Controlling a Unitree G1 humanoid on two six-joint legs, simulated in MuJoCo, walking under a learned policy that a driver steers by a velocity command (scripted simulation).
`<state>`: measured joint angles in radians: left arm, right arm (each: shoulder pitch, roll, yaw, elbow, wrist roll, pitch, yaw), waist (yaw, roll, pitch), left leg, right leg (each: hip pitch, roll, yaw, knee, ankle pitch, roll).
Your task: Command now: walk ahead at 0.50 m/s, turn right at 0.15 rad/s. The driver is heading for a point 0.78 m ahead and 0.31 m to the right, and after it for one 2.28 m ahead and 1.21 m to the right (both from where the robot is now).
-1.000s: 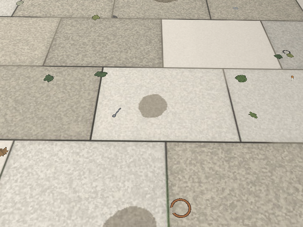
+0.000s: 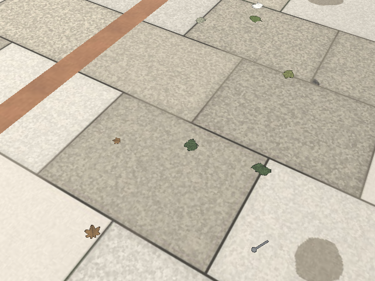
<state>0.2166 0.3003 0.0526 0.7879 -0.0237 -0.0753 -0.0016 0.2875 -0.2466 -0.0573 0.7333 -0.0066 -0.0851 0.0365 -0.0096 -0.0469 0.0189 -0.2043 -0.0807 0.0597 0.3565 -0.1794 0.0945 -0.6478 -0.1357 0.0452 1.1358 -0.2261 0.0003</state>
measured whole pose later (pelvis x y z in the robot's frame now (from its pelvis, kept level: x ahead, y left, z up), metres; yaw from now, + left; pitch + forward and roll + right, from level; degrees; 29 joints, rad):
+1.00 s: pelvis +0.55 -0.11 +0.00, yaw -34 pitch +1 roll +1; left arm 0.29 0.31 0.07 0.66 -0.03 -0.02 0.00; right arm 0.24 -0.26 -0.06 0.73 -0.01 -0.10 0.00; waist -0.02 -0.06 0.00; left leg -0.26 -0.02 0.05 0.43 -0.20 0.03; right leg -0.55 -0.02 0.07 1.20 -0.34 -0.01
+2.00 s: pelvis +0.96 -0.50 -0.02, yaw -39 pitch +2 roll +0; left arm 0.28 0.29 0.04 0.76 -0.01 -0.09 0.00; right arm 0.18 -0.30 -0.06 0.69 0.02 -0.07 0.04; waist 0.00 0.00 0.04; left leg -0.45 -0.08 0.01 0.58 -0.16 0.09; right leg -0.30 0.01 0.03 1.19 -0.44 -0.01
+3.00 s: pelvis +1.43 -0.73 -0.02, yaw -9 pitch +2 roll +0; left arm 0.31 0.30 0.05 0.86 -0.04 -0.08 -0.01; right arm 0.14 -0.27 -0.05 0.63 0.00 -0.05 0.03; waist 0.04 -0.01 0.05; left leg -0.40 -0.03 0.04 0.56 -0.19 0.06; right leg -0.32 -0.07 0.00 1.17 -0.45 -0.01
